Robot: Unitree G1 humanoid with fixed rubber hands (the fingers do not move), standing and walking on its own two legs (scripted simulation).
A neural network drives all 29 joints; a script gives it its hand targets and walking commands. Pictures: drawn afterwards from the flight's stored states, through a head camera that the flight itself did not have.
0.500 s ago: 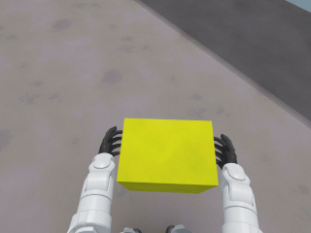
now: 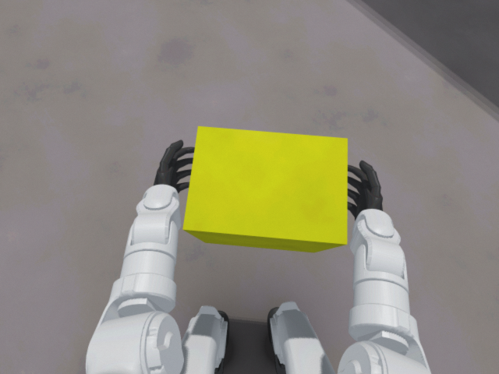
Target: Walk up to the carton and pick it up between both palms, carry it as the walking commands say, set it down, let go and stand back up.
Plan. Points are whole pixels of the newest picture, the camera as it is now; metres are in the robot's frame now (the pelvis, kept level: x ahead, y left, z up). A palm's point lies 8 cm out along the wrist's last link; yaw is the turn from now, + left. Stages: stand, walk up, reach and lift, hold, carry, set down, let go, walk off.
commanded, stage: set down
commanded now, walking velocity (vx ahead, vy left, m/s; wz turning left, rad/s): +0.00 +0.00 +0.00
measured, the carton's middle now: (264, 199) +0.42 -0.04 -0.14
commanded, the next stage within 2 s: none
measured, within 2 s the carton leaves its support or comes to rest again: neither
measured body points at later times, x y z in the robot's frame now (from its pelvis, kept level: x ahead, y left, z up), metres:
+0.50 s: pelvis -0.01 +0.01 -0.08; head +0.22 +0.00 +0.31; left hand +0.46 +0.13 -0.16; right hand +0.41 -0.20 -0.16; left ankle +0.07 +0.10 -0.64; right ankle +0.07 -0.11 -0.64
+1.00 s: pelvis -0.02 +0.00 -0.16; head +0.24 +0.00 +0.20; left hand +0.48 +0.12 -0.25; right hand +0.44 -0.21 -0.25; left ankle +0.07 +0.10 -0.64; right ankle +0.07 -0.11 -0.64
